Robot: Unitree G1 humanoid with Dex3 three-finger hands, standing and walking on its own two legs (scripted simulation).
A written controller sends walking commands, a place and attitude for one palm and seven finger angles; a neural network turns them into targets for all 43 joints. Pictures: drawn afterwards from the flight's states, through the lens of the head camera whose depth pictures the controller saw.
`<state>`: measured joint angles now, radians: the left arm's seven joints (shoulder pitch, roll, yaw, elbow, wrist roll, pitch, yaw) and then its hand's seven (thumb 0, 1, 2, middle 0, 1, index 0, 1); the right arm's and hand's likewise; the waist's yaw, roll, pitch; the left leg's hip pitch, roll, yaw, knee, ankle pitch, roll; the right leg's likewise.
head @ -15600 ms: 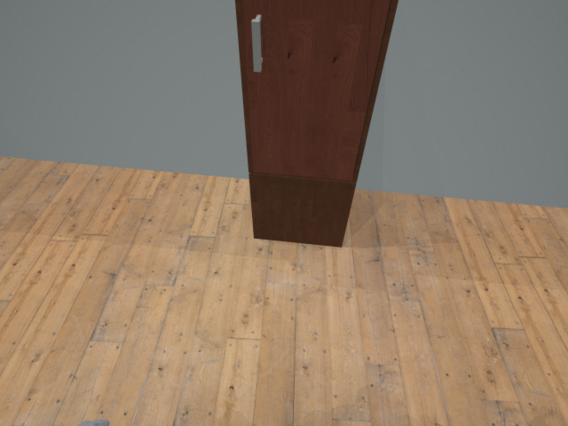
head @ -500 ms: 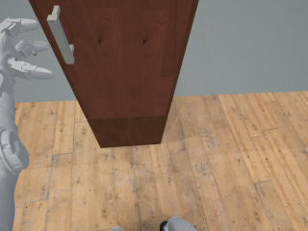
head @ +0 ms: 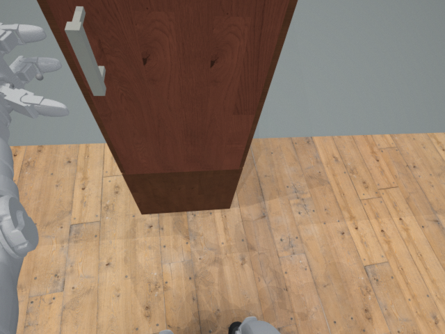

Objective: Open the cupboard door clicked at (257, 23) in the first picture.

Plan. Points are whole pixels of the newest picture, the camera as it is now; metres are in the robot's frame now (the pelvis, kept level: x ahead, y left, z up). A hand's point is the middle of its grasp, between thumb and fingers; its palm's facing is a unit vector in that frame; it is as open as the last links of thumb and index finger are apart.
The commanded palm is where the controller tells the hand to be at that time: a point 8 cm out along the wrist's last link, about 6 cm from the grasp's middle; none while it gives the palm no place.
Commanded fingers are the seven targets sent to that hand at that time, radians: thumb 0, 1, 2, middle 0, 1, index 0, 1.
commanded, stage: move the hooked fingers beside the handle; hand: left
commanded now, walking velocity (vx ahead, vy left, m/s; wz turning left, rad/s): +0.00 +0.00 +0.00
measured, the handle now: (90, 54) +0.55 +0.18 +0.15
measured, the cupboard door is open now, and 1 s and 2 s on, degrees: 0 0 0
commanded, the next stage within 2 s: slide the fingers in behind the handle in 0.34 s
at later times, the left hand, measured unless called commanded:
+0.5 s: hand (37, 83) +0.49 +0.25 +0.14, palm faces +0.02 -1.00 +0.02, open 14.0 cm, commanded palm +0.47 +0.28 +0.14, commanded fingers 0.00 -0.50 0.30 -0.30 -1.20 -0.30 -1.20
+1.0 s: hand (68, 80) +0.50 +0.21 +0.14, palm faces +0.01 -1.00 +0.01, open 14.0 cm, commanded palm +0.47 +0.25 +0.14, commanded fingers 0.00 -0.50 0.30 -0.30 -1.20 -0.30 -1.20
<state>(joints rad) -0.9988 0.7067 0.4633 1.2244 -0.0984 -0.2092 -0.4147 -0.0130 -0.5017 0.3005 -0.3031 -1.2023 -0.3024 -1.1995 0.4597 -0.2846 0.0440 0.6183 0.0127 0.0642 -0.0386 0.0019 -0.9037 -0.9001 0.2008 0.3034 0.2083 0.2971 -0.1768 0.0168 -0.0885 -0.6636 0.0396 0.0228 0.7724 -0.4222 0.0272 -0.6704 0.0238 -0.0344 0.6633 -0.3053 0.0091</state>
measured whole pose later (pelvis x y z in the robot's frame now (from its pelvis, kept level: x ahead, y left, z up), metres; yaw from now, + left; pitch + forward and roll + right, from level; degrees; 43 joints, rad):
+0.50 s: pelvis -0.01 +0.00 +0.00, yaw +1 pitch +16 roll -3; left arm -1.01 0.66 0.42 1.25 -0.11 -0.22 -0.39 -0.01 -0.50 0.30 -0.30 -1.20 -0.30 -1.20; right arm 0.42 -0.28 0.05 0.62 0.02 0.05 -0.04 0.00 -0.90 -0.90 0.20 0.30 0.21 0.30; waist -0.16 0.02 -0.09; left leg -0.66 0.03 0.01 0.80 -0.42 0.03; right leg -0.66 0.01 -0.05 0.69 -0.31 0.01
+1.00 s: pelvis -0.02 +0.00 +0.00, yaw +0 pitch +16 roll -2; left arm -1.04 0.62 0.42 1.26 -0.08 -0.23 -0.31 -0.01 -0.50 0.30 -0.30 -1.20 -0.30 -1.20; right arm 0.46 -0.29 0.05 0.63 0.01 0.02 -0.03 0.00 -0.90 -0.90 0.20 0.30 0.21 0.30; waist -0.19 0.02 -0.08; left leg -0.67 0.03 0.02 0.80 -0.41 0.03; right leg -0.69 0.02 -0.03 0.70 -0.30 0.00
